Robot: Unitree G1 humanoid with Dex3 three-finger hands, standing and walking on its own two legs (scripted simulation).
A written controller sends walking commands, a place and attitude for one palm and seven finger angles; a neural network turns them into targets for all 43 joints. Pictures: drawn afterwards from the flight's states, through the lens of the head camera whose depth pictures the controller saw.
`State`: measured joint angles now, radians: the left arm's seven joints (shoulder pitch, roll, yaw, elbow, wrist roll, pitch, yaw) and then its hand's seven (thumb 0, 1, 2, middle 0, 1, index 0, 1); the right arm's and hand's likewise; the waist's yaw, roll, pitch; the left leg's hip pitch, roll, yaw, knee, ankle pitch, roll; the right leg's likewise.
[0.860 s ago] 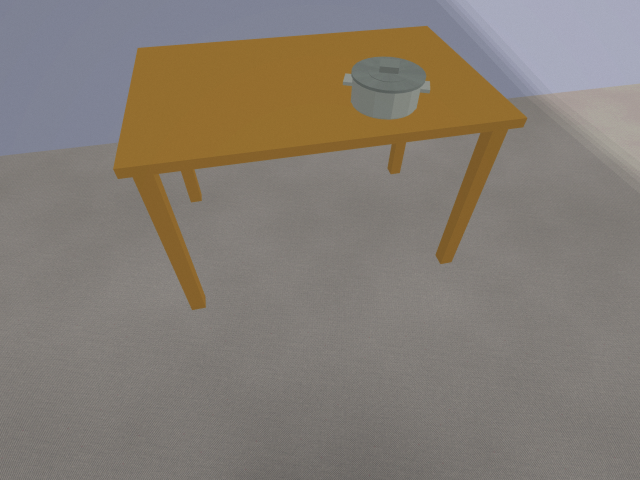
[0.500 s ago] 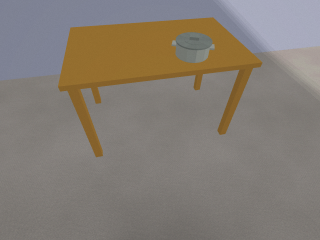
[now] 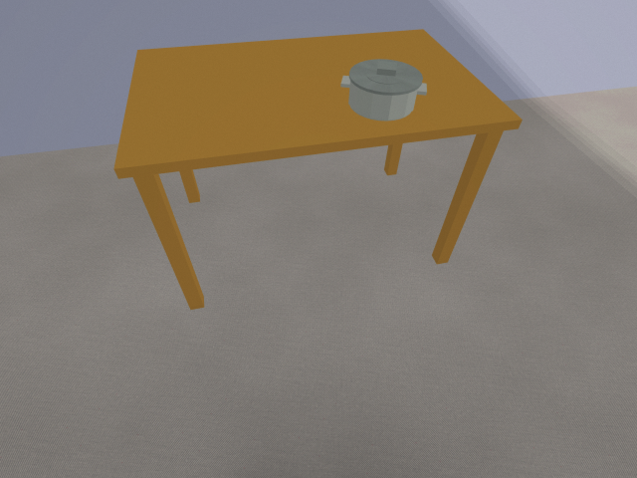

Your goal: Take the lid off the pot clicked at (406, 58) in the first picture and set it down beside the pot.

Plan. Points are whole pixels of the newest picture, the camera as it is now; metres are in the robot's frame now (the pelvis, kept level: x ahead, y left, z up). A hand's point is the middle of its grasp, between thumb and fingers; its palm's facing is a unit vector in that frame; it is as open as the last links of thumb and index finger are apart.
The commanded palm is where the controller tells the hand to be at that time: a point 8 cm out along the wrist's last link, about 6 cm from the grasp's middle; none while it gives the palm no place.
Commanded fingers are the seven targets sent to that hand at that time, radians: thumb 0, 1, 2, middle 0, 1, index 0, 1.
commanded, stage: walk to a spot facing it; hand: left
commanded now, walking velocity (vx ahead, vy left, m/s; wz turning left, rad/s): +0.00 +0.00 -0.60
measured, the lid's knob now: (386, 68) +1.12 -0.11 +0.01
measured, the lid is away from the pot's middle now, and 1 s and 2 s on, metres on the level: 0.00 0.00 0.00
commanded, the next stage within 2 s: none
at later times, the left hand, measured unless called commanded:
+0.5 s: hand out of the picture +0.04 +0.14 -0.16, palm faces -0.16 -0.95 -0.27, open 7.4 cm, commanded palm none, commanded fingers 0.00 0.90 0.90 -0.20 -0.30 -0.20 -0.30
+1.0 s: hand (213, 463) +0.18 +0.17 -0.18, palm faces -0.42 -0.88 -0.22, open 7.4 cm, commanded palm none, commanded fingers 0.00 0.90 0.90 -0.20 -0.30 -0.20 -0.30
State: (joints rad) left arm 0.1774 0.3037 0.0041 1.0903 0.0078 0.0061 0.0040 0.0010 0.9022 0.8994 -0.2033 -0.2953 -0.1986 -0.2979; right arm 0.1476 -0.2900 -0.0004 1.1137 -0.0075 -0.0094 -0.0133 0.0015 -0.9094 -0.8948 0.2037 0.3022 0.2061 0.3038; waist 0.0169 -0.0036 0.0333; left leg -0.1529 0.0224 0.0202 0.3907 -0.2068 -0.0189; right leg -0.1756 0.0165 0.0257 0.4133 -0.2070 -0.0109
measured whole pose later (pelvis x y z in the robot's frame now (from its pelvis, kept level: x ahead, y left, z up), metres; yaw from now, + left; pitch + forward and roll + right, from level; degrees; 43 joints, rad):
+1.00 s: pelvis +0.06 -0.01 -0.01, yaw -32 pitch +2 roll -1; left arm 0.36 0.26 0.09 0.94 0.02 0.02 -0.02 0.00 0.90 0.90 -0.20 -0.30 -0.20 -0.30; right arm 0.21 -0.19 -0.03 0.85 -0.01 -0.04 -0.01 0.00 -0.91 -0.89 0.20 0.30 0.21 0.30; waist 0.04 -0.04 -0.03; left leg -0.21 -0.02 -0.01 0.47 -0.30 0.04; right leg -0.42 0.13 0.14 0.83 -0.40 -0.02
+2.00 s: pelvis +0.40 -0.29 -0.02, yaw -62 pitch -2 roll -1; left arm 0.46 0.19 0.06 1.08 0.01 -0.03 0.00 0.00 0.91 0.90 -0.20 -0.29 -0.20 -0.30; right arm 0.09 -0.15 -0.03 0.89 -0.02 -0.08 0.00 0.00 -0.92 -0.89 0.20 0.30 0.20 0.30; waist 0.08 -0.04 0.04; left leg -0.36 0.07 0.16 0.65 -0.23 0.04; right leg -0.24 0.05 0.04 0.97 -0.47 -0.03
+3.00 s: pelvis +0.45 -0.43 -0.02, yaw -68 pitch +0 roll -2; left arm 0.18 0.19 0.08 0.95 0.02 0.06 0.02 0.00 0.91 0.90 -0.20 -0.30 -0.20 -0.30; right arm 0.29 -0.14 -0.06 0.97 -0.02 0.03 -0.01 0.00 -0.92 -0.89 0.20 0.30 0.20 0.30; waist -0.02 -0.05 0.05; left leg -0.33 0.04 0.10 0.65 -0.34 0.06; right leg -0.45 -0.08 -0.16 0.92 -0.43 0.04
